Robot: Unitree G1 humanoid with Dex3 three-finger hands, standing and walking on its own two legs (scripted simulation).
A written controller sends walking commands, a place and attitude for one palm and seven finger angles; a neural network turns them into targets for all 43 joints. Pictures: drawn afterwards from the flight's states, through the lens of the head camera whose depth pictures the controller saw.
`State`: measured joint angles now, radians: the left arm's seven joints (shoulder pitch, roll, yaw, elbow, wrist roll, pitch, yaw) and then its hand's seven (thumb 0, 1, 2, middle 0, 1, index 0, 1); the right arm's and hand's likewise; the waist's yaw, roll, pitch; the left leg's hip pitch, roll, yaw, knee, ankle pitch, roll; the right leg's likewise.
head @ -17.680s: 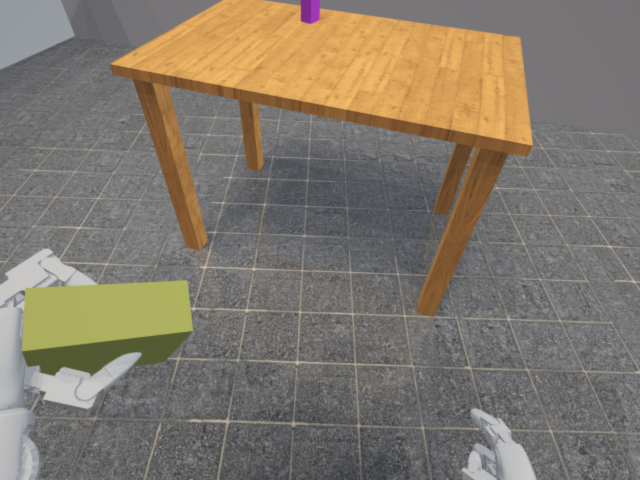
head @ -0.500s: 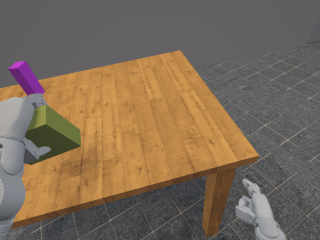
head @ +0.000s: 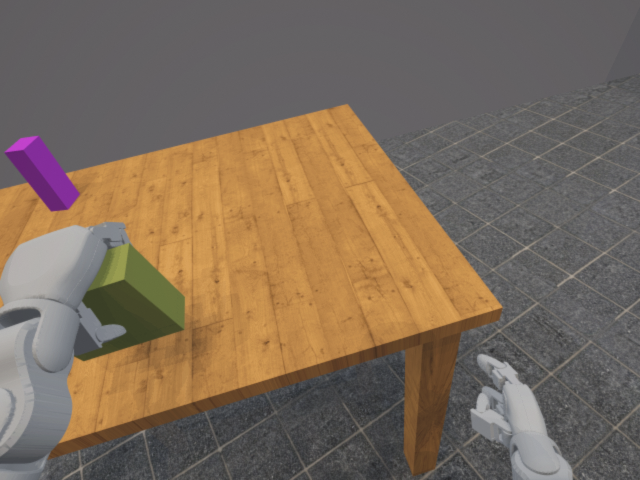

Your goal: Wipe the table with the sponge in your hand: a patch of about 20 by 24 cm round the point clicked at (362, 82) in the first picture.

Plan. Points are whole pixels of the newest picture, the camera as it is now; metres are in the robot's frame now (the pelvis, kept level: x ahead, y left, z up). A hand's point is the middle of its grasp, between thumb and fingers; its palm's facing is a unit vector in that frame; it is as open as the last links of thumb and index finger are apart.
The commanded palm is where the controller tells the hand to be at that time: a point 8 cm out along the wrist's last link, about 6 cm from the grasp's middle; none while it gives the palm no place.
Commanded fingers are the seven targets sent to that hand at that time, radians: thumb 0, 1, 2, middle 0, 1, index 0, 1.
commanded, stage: move the sponge above the wiping area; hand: left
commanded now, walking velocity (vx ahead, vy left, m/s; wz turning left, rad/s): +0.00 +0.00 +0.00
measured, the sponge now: (115, 314) +0.24 +0.28 +0.14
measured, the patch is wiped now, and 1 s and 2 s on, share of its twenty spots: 0.00 0.00 0.00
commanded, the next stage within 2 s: none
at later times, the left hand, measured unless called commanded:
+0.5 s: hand (106, 299) +0.24 +0.29 +0.16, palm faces +0.10 -0.09 -0.99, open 9.0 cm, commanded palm +0.20 +0.29 +0.24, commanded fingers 0.00 0.10 1.30 -1.20 -1.60 -1.20 -1.60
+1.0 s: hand (103, 296) +0.24 +0.29 +0.16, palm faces +0.12 -0.03 -0.99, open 9.0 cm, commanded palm +0.20 +0.29 +0.23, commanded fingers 0.00 0.10 1.30 -1.20 -1.60 -1.20 -1.60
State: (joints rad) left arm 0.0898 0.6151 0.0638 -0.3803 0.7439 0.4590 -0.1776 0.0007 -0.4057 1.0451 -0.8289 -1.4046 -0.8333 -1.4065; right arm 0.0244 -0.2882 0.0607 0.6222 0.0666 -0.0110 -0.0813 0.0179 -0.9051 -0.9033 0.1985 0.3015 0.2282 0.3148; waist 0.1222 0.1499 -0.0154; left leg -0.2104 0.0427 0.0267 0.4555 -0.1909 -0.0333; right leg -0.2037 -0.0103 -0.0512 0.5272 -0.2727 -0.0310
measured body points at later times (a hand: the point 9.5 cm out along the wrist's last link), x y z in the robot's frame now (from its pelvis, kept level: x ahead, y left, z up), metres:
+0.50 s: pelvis +0.00 +0.02 +0.00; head -0.01 -0.03 +0.45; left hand +0.23 +0.29 +0.21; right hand +0.26 -0.18 -0.07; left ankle +0.04 +0.15 -0.74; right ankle +0.01 -0.10 -0.74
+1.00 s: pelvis +0.00 +0.01 +0.00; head -0.01 -0.04 +0.45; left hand +0.23 +0.29 +0.22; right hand +0.26 -0.19 -0.07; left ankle +0.04 +0.15 -0.74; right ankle +0.01 -0.10 -0.74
